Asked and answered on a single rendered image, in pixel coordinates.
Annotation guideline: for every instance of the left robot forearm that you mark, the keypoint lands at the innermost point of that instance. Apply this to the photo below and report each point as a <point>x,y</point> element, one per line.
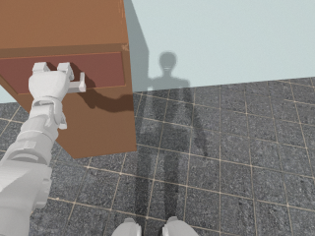
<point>36,139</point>

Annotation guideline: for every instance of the robot left shin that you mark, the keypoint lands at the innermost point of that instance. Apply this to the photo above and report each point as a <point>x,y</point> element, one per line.
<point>129,220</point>

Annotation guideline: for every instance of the left robot upper arm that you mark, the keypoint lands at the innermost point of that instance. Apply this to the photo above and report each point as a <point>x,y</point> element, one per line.
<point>24,186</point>

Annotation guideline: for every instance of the left robot hand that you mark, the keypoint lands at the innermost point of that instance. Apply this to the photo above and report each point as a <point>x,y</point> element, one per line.
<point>44,82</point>

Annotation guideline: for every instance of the drawer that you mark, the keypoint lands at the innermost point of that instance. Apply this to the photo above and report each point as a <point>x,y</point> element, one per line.
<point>102,69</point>

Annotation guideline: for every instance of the robot right thigh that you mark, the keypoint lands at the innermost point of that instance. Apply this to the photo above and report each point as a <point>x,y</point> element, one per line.
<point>178,228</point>

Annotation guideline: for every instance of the cabinet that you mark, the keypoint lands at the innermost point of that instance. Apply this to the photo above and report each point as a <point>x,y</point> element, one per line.
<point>100,121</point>

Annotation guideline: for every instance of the handle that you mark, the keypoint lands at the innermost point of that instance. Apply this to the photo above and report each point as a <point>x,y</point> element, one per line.
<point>78,86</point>

